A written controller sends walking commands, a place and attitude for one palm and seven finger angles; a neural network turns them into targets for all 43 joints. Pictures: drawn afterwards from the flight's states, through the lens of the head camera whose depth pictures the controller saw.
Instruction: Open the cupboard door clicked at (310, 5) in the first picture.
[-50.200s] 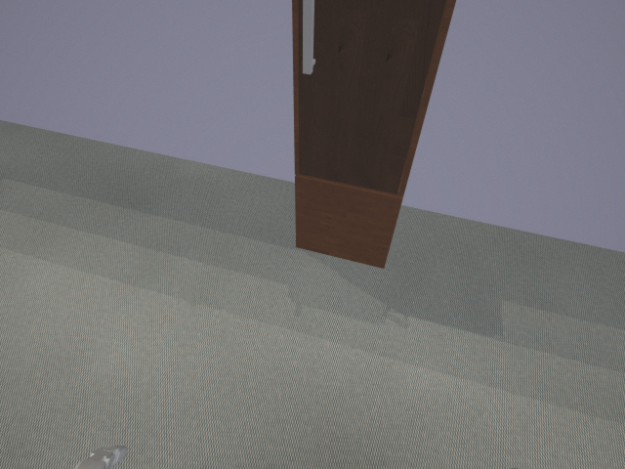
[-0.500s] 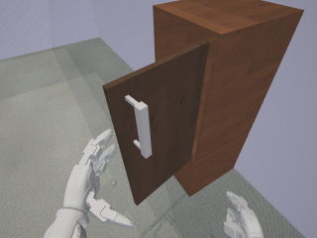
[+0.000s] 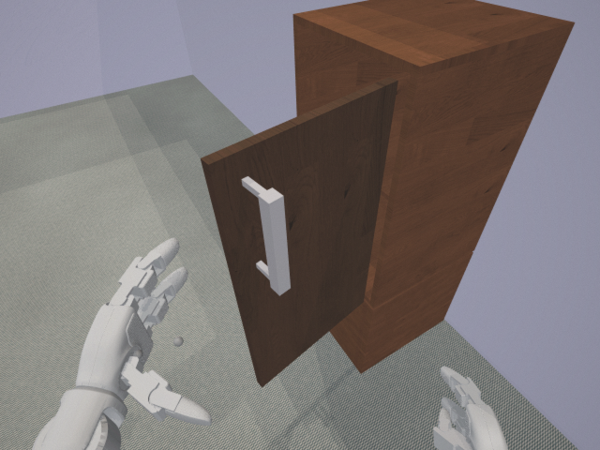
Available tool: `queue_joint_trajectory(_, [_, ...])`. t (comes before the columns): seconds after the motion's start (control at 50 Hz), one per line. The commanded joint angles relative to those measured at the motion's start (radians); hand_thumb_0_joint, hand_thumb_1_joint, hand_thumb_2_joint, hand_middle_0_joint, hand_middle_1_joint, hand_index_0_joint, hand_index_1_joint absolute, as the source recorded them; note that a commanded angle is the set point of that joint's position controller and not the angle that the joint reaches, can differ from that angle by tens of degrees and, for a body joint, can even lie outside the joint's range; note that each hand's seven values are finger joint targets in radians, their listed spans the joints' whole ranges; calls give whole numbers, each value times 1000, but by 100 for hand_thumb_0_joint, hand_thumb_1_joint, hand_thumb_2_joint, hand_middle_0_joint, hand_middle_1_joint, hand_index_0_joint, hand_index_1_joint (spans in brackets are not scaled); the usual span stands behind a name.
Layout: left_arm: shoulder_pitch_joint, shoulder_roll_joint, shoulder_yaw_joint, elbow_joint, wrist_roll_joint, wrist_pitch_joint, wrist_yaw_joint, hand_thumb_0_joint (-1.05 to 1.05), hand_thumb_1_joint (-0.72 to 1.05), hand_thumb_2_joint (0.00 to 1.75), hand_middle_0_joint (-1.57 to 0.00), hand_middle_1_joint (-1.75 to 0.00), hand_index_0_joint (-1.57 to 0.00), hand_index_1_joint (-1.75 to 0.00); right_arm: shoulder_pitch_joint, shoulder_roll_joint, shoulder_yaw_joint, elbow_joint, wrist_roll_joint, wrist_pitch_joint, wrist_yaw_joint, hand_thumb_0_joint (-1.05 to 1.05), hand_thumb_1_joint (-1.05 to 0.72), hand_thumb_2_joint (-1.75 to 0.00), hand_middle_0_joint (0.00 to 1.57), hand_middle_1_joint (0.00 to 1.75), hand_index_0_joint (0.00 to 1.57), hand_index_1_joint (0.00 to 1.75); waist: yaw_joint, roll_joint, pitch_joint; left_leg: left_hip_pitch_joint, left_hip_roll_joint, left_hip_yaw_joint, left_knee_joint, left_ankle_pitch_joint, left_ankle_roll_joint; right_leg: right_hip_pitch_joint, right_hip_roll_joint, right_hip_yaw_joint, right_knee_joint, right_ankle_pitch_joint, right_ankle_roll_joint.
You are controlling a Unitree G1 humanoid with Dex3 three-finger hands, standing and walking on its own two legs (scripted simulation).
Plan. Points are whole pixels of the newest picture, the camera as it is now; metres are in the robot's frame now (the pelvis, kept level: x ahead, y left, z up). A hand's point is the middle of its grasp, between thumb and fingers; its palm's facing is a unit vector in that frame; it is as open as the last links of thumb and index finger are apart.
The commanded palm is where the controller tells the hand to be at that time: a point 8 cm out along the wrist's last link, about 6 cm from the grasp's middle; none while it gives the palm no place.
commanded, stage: draw the hand back to the body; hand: left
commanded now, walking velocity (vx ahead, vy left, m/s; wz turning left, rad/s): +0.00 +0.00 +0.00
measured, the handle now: (266, 238) +0.35 +0.08 +0.13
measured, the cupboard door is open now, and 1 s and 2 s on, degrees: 100 100 100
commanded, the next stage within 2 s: step back with the hand held close in 1.20 s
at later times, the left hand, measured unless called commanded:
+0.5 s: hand (100, 323) +0.21 +0.24 +0.14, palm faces +0.32 -0.89 -0.34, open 13.0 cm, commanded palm +0.16 +0.28 +0.17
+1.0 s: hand (51, 304) +0.22 +0.29 +0.16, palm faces +0.45 -0.81 -0.37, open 7.7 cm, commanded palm +0.16 +0.33 +0.18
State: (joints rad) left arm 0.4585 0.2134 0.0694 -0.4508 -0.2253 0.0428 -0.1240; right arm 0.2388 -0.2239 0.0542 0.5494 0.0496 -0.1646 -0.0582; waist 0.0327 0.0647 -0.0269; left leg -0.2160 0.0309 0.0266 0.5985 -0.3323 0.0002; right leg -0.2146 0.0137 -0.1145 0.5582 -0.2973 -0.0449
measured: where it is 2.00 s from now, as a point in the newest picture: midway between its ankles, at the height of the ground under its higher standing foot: outside the picture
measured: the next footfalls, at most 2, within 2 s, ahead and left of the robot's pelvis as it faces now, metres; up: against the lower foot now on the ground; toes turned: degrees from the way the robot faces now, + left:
none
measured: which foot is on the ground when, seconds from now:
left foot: down 0.00-1.00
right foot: down 0.00-1.00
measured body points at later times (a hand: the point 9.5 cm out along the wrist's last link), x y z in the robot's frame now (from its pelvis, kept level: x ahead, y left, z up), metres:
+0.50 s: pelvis +0.02 +0.02 +0.01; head +0.01 +0.01 +0.46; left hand +0.18 +0.28 +0.16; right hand +0.20 -0.19 -0.07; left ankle +0.00 +0.12 -0.73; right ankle +0.01 -0.09 -0.73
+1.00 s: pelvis +0.02 +0.03 +0.01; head +0.01 +0.02 +0.46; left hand +0.19 +0.33 +0.18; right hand +0.20 -0.19 -0.07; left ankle +0.00 +0.12 -0.73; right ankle +0.01 -0.09 -0.73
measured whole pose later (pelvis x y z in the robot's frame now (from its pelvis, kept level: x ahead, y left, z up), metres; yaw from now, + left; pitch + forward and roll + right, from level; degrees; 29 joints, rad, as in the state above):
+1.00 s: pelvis +0.02 +0.03 +0.01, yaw -1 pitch -4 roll -1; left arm 0.45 0.32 0.32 -0.37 -0.06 -0.09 0.13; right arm 0.19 -0.22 0.01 0.63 0.00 -0.09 -0.06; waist 0.07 0.05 0.04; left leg -0.06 0.00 0.06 0.41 -0.27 0.03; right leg -0.07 -0.01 -0.08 0.37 -0.22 0.00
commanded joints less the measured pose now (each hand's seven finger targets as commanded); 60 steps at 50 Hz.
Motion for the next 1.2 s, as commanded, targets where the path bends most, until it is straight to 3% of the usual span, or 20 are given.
queue_joint_trajectory(0.0, [-144, 104, 109, -226, -30, -59, -9, 0, -50, 30, -15, -30, -15, -30, -163, -90, -32, -178, -1, -87, -11, 0, -90, -90, 20, 30, 20, 30, 10, -55, -33, -12, -34, -37, -94, 109, 28, -16, -30, 91, -168, 10, 38])
queue_joint_trajectory(0.1, [-121, 144, 167, -223, -50, -59, -37, 0, -32, 37, -16, -30, -16, -30, -154, -96, -32, -160, 1, -102, -14, 0, -90, -90, 20, 30, 20, 30, 15, -43, -75, 5, -34, -41, -105, 167, 28, 23, -23, 70, -143, 118, 36])
queue_joint_trajectory(0.12, [-125, 261, 191, -279, 96, -117, 94, 0, -29, 39, -16, -30, -16, -30, -170, -83, -38, -162, -27, -93, -26, 0, -90, -90, 20, 30, 20, 30, 38, -40, -8, -20, -29, -28, -127, 161, 26, 35, -34, 109, -193, 119, 26])
queue_joint_trajectory(0.14, [-47, 176, 157, -216, 108, -130, 143, 0, -26, 40, -16, -30, -16, -30, -158, -73, -36, -147, -38, -89, -26, 0, -90, -90, 20, 30, 20, 30, 24, -50, 21, -9, -29, -23, -137, 161, 22, 27, -40, 103, -207, 116, 23])
queue_joint_trajectory(0.16, [2, 139, 129, -192, 114, -132, 159, 0, -22, 42, -16, -30, -16, -30, -153, -75, -36, -147, -39, -84, -20, 0, -90, -90, 20, 30, 20, 30, 22, -73, 31, -7, -25, -26, -147, 159, 22, 24, -40, 96, -203, 115, 25])
queue_joint_trajectory(0.24, [-27, 176, 150, -237, 155, -173, 211, 0, -8, 48, -16, -30, -16, -30, -150, -84, -45, -132, -46, -60, -13, 0, -90, -90, 20, 30, 20, 30, 19, 10, -17, 54, -18, -18, -179, 207, 22, 79, -36, 91, -199, 172, 20])
queue_joint_trajectory(0.28, [-14, 191, 163, -230, 168, -185, 230, 0, -1, 51, -17, -30, -17, -30, -152, -88, -48, -121, -51, -56, -14, 0, -90, -90, 20, 30, 20, 30, 21, -4, -23, 67, -14, -22, -191, 231, 23, 99, -31, 87, -202, 190, 19])
queue_joint_trajectory(0.32, [-11, 197, 174, -252, 172, -194, 242, 0, 6, 54, -17, -30, -17, -30, -151, -88, -54, -124, -52, -49, -16, 0, -90, -90, 20, 30, 20, 30, 21, -13, -60, 92, -12, -21, -201, 254, 25, 123, -31, 85, -199, 213, 21])
queue_joint_trajectory(0.58, [-4, 248, 295, -165, 176, -196, 266, 0, 51, 74, -19, -30, -19, -30, -166, -95, -66, -90, -53, 5, -12, 0, -90, -90, 20, 30, 20, 30, 38, -20, -24, 106, 5, -37, -236, 404, 4, 176, -20, 75, -198, 299, 16])
queue_joint_trajectory(0.7, [-51, 278, 345, -174, 169, -196, 270, 0, 73, 82, -19, -30, -19, -30, -164, -95, -70, -88, -51, 21, -10, 0, -90, -90, 20, 30, 20, 30, 38, 28, -33, 116, 8, -39, -243, 437, -5, 189, -20, 78, -200, 310, 15])
queue_joint_trajectory(0.8, [-92, 308, 392, -150, 163, -195, 277, 0, 90, 90, -20, -30, -20, -30, -164, -99, -73, -77, -51, 23, -10, 0, -90, -90, 20, 30, 20, 30, 37, 33, -23, 114, 9, -42, -251, 424, -9, 189, -19, 77, -209, 297, 14])
queue_joint_trajectory(0.9, [-89, 262, 339, -141, 164, -196, 270, 0, 90, 90, -20, -30, -20, -30, -165, -109, -78, -76, -51, 18, -4, 0, -90, -90, 20, 30, 20, 30, 30, 10, -22, 122, 9, -40, -256, 405, -2, 181, -19, 77, -217, 283, 19])
queue_joint_trajectory(1.02, [-68, 294, 374, -131, 163, -199, 276, 0, 90, 90, -20, -30, -20, -30, -170, -104, -82, -73, -51, 21, -6, 0, -90, -90, 20, 30, 20, 30, 38, -18, -33, 118, 2, -33, -255, 366, 3, 191, -18, 84, -226, 279, 17])
queue_joint_trajectory(1.1, [-95, 299, 376, -157, 165, -206, 277, 0, 90, 90, -20, -30, -20, -30, -177, -99, -77, -73, -51, 15, -8, 0, -90, -90, 20, 30, 20, 30, 36, 34, -14, 110, -2, -33, -259, 331, 2, 184, -20, 89, -238, 254, 15])
queue_joint_trajectory(1.18, [-90, 290, 367, -138, 166, -206, 275, 0, 90, 90, -20, -30, -20, -30, -178, -100, -79, -69, -48, 11, -7, 0, -90, -90, 20, 30, 20, 30, 34, 31, 2, 111, 0, -32, -263, 304, 3, 174, -18, 90, -250, 226, 14])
